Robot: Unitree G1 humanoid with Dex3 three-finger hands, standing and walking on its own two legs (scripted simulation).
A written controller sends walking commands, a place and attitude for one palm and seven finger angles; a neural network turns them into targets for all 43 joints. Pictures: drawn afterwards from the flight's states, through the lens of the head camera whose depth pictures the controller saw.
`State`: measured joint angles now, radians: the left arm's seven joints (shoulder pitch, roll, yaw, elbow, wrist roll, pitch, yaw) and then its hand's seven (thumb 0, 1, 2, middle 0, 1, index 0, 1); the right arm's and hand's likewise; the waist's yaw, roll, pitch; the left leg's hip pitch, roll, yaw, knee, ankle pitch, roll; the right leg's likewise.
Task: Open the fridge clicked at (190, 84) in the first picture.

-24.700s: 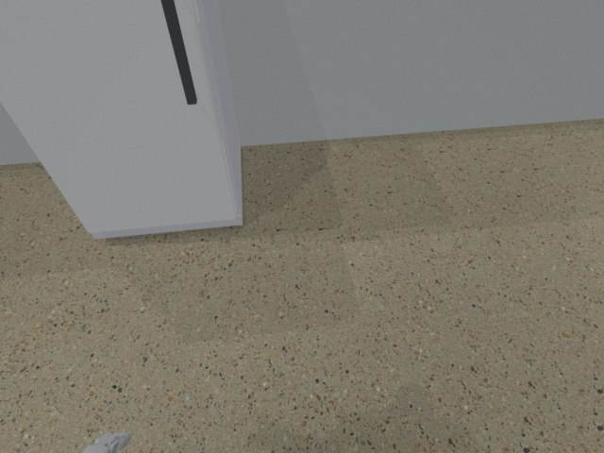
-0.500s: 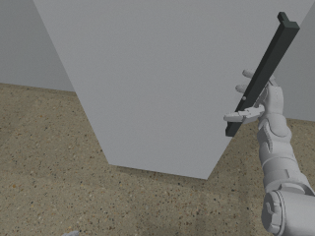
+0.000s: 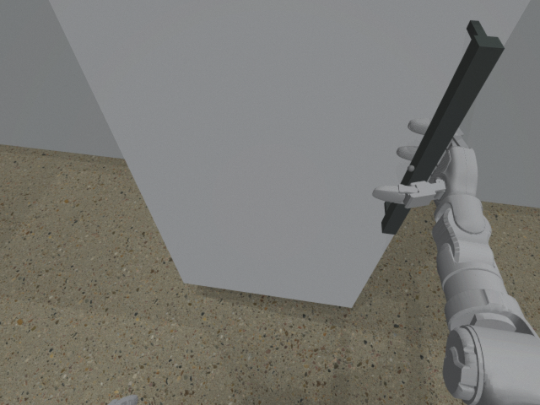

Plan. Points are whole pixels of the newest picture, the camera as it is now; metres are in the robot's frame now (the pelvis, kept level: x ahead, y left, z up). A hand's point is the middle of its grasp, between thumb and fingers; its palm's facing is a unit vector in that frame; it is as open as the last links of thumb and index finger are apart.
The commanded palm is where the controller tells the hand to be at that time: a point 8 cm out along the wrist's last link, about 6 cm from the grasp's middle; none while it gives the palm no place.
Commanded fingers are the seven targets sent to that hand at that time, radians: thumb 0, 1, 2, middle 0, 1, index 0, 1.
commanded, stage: grip the handle and tug to test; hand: right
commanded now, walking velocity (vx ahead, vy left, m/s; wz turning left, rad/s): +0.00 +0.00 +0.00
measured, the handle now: (421, 151) +0.50 -0.17 +0.12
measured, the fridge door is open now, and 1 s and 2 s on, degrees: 0 0 14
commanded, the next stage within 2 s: pull the door a little, standing still in 1.22 s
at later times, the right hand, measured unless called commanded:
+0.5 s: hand (410, 167) +0.45 -0.15 +0.12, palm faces +0.05 +1.00 +0.00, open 5.6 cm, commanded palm +0.43 -0.19 +0.12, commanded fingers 0.00 -0.90 -0.90 0.45 1.40 0.45 1.40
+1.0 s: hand (410, 167) +0.45 -0.15 +0.12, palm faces +0.04 +1.00 +0.00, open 5.6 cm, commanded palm +0.41 -0.19 +0.12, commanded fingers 0.00 -0.90 -0.90 0.45 1.40 0.45 1.40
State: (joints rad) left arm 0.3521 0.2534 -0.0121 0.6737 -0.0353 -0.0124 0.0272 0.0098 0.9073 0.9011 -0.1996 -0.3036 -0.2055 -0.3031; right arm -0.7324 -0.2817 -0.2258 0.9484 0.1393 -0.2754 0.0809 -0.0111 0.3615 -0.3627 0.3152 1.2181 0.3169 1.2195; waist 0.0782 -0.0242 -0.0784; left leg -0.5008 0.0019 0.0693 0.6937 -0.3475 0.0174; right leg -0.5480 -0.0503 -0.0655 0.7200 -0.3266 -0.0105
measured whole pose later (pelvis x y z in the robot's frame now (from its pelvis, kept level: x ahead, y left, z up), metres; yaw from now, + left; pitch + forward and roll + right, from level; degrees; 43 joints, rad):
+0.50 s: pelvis +0.00 +0.00 +0.00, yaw +0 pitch +9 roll +1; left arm 0.35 0.26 -0.01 0.68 -0.03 -0.02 0.03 0.01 0.91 0.90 -0.20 -0.30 -0.21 -0.30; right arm -0.74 -0.28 -0.22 0.96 0.14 -0.27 0.07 0.01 -0.69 -0.82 0.43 1.37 0.42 1.37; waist 0.08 -0.03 -0.08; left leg -0.50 0.00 0.07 0.70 -0.35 0.02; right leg -0.55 -0.05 -0.06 0.72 -0.33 -0.01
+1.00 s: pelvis +0.01 +0.00 +0.00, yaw +1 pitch +9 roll +1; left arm 0.36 0.26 -0.01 0.66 -0.04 -0.01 0.03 0.01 0.91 0.90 -0.20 -0.30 -0.21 -0.30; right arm -0.68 -0.29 -0.24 0.89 0.15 -0.25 0.09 0.01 -0.69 -0.81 0.43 1.40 0.42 1.40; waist 0.08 -0.03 -0.08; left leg -0.49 -0.01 0.06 0.68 -0.35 0.02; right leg -0.53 -0.06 -0.07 0.70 -0.33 -0.01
